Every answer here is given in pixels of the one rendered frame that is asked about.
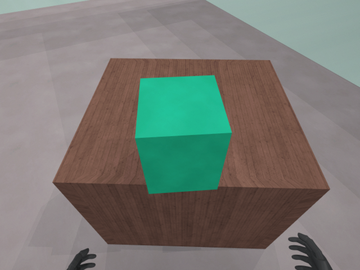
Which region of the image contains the carton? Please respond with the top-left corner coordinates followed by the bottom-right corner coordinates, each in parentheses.
top-left (135, 75), bottom-right (232, 194)

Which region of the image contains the right robot hand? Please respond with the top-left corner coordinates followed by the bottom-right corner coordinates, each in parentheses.
top-left (288, 233), bottom-right (333, 270)

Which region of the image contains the pedestal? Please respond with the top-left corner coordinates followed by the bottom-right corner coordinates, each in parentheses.
top-left (52, 58), bottom-right (330, 249)

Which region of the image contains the left robot hand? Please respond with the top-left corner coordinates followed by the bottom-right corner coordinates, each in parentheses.
top-left (67, 248), bottom-right (96, 270)

